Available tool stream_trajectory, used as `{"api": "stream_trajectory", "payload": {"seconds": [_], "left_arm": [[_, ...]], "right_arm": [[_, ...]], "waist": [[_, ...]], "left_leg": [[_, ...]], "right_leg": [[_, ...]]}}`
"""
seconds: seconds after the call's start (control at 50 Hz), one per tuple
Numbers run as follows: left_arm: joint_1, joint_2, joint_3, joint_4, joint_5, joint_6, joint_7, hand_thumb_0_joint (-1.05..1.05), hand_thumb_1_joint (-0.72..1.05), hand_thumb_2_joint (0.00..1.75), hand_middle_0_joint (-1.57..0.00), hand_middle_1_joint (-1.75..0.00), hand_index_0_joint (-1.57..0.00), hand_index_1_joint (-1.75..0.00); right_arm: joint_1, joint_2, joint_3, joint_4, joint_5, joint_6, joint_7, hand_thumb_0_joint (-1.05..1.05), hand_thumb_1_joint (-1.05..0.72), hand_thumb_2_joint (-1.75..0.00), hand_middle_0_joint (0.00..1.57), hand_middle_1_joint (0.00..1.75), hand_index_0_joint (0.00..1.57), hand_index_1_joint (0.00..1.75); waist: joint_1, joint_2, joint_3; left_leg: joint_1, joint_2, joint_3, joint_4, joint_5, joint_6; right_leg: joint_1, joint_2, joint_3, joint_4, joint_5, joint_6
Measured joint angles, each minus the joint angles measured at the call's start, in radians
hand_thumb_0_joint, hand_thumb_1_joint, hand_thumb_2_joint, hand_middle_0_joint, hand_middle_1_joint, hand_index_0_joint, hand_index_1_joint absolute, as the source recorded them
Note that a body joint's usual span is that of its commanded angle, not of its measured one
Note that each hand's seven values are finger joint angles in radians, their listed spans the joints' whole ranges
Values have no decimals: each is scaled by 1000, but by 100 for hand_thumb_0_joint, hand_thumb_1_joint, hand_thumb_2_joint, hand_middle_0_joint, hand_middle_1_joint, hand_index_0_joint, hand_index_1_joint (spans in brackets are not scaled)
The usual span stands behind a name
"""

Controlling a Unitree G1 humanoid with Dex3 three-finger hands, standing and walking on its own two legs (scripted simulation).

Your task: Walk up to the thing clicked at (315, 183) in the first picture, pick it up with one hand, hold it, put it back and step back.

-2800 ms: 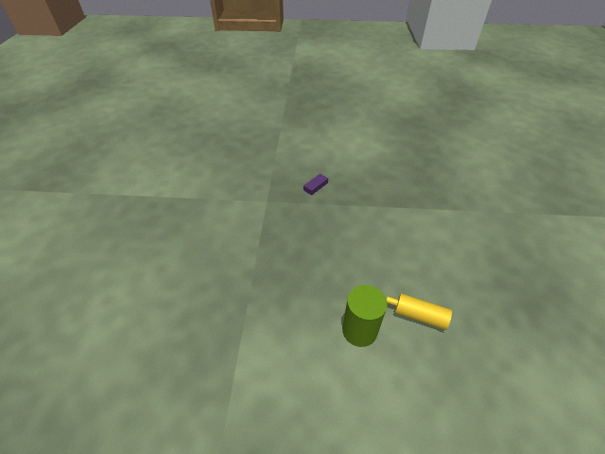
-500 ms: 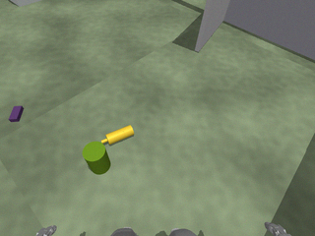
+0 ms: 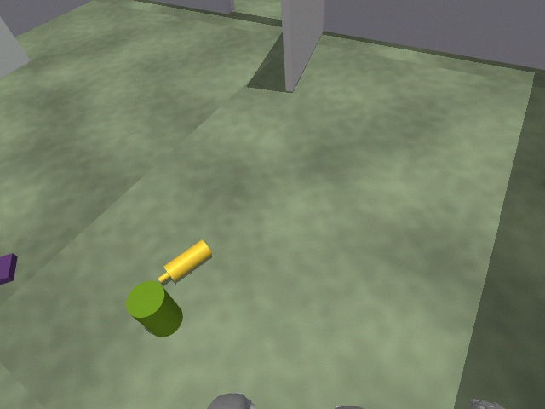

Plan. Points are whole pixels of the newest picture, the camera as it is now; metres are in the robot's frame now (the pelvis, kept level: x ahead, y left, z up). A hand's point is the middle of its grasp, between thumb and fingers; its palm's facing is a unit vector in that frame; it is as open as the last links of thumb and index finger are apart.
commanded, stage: walk up
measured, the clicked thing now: (6, 268) +0.75 +1.29 -0.74
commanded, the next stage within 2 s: stand in 0.76 s
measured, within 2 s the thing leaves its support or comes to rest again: neither
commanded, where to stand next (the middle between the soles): +0.05 +0.02 m, yaw -4 degrees
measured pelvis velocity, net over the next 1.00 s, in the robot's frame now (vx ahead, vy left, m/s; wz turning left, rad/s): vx -0.01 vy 0.03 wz -0.07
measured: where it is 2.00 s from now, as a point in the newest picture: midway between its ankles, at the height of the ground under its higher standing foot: outside the picture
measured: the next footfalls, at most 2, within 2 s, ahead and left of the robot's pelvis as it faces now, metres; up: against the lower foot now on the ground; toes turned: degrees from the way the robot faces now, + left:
left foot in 0.14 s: +0.04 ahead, +0.17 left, +0.00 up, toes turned +0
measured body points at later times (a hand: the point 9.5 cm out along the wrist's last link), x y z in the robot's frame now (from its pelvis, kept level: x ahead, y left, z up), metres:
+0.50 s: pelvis -0.01 +0.02 +0.01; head -0.01 +0.02 +0.46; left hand +0.11 +0.31 -0.11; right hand +0.05 -0.30 -0.11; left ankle +0.00 +0.17 -0.72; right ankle +0.02 -0.11 -0.72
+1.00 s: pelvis -0.01 +0.03 +0.03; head +0.01 +0.03 +0.47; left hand +0.11 +0.32 -0.10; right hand +0.04 -0.28 -0.11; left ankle +0.00 +0.17 -0.72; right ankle +0.02 -0.11 -0.72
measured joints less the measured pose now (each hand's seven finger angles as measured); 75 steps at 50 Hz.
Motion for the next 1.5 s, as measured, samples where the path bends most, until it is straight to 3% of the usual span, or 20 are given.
{"api": "stream_trajectory", "payload": {"seconds": [0.14,0.16,0.2,0.26,0.28,0.34,0.76,0.84,1.06,1.5], "left_arm": [[-49,-3,-10,-19,-5,-3,0,0,90,90,-20,-30,-20,-30],[-62,3,-9,-16,-10,1,0,0,90,90,-20,-30,-20,-30],[-87,10,-6,1,-22,15,3,0,90,90,-20,-30,-20,-30],[-108,0,-14,36,-27,17,3,1,90,90,-20,-30,-20,-30],[-110,-1,-16,46,-26,12,0,1,90,90,-20,-30,-20,-30],[-119,-5,-21,79,-25,4,-9,0,90,90,-20,-30,-20,-30],[-169,-23,-29,237,-21,13,-19,1,90,90,-20,-30,-20,-30],[-188,-30,-36,259,-21,16,-23,1,90,90,-20,-30,-20,-30],[-228,-32,-41,286,-23,18,-25,0,90,90,-20,-30,-20,-30],[-198,-27,-39,305,-20,18,-21,0,90,90,-20,-30,-20,-30]], "right_arm": [[1,9,12,59,-7,-29,-5,1,-91,-90,20,30,20,30],[-4,20,11,71,-9,-36,-7,1,-91,-90,20,30,20,30],[-7,46,16,90,-17,-49,-10,1,-91,-90,20,30,20,30],[2,52,30,109,-15,-55,-2,1,-91,-90,20,30,20,30],[0,53,33,118,-14,-52,-1,1,-91,-90,20,30,20,30],[-9,55,39,135,-8,-50,-2,1,-91,-90,20,30,20,30],[-95,38,34,243,-2,-51,5,1,-91,-90,20,30,20,30],[-91,46,36,273,-4,-54,0,1,-91,-90,20,30,20,30],[-104,66,40,325,-10,-63,-2,1,-91,-90,20,30,20,30],[-122,65,34,326,-7,-58,-1,1,-91,-90,20,30,20,30]], "waist": [[-4,-20,-5],[-5,-43,2],[-2,-97,5],[-14,-91,-16],[-14,-89,-22],[-21,-93,-44],[-9,-50,-42],[-22,-55,-43],[-22,-85,-57],[-13,-75,-57]], "left_leg": [[101,-10,-1,-248,66,-14],[117,-23,6,-282,128,-30],[140,-44,35,-307,154,-52],[144,-14,26,-291,139,-53],[150,-3,27,-286,134,-55],[164,6,31,-292,135,-61],[230,-7,88,-461,225,-43],[255,-19,77,-512,251,-46],[299,-30,62,-600,293,-44],[313,-30,47,-621,301,-43]], "right_leg": [[-47,4,25,19,7,15],[-53,-5,35,38,-1,20],[-54,-24,66,54,-4,24],[-22,-4,39,13,-10,9],[-7,1,33,-12,35,14],[9,8,35,-29,38,27],[48,-5,90,-176,128,46],[78,-20,79,-224,145,53],[130,-34,63,-311,179,56],[160,-38,47,-355,194,58]]}}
